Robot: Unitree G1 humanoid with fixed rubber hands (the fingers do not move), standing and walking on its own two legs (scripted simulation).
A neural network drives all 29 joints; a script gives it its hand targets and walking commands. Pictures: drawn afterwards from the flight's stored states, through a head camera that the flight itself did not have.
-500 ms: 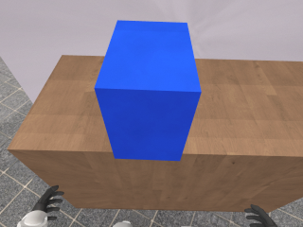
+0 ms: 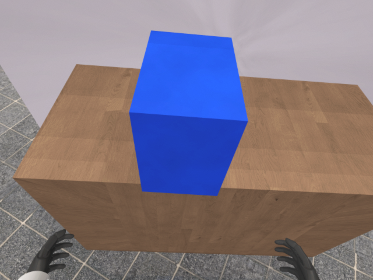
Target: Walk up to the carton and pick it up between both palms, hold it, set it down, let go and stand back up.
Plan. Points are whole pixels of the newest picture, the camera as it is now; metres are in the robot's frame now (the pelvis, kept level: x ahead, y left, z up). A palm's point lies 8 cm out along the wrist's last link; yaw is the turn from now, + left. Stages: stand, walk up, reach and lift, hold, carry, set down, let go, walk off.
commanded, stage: reach and lift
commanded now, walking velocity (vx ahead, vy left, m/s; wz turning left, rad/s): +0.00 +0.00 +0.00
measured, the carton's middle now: (185, 116) +0.48 +0.01 +0.07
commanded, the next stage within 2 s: none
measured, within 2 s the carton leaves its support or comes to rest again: neither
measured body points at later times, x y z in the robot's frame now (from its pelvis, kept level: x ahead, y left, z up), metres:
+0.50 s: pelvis +0.00 -0.02 +0.01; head +0.03 +0.00 +0.45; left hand +0.23 +0.25 +0.00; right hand +0.21 -0.23 -0.01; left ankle +0.07 +0.13 -0.73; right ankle +0.03 -0.13 -0.73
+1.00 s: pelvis +0.05 +0.01 +0.01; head +0.11 +0.04 +0.46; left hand +0.27 +0.23 +0.06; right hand +0.26 -0.20 +0.05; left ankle +0.07 +0.13 -0.73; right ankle +0.03 -0.13 -0.73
